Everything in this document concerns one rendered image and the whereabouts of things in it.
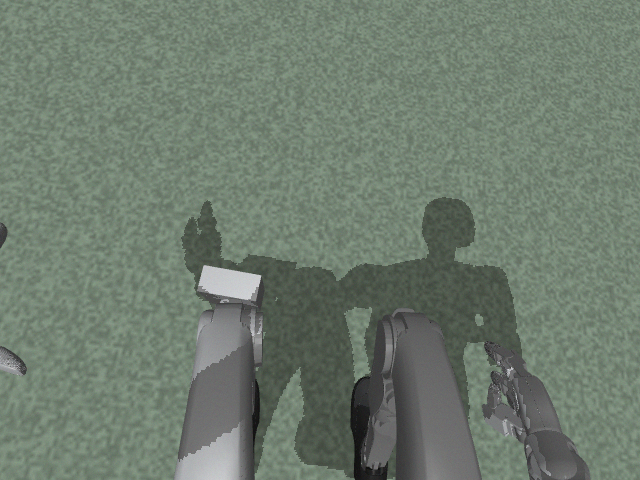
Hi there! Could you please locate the right robot hand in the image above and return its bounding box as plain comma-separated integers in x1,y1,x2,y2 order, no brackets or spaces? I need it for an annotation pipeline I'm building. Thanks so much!
482,341,563,444

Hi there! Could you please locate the right robot foot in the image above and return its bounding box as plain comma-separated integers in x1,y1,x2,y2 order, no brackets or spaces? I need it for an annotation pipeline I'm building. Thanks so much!
351,377,388,480

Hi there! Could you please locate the right robot arm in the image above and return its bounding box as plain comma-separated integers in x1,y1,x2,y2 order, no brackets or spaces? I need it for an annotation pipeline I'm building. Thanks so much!
524,431,591,480

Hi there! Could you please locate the carton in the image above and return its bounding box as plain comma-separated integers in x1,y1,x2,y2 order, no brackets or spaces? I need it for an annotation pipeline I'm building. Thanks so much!
197,265,265,312

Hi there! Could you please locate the left robot hand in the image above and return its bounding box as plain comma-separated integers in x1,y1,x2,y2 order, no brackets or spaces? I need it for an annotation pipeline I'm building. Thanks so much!
0,222,27,376

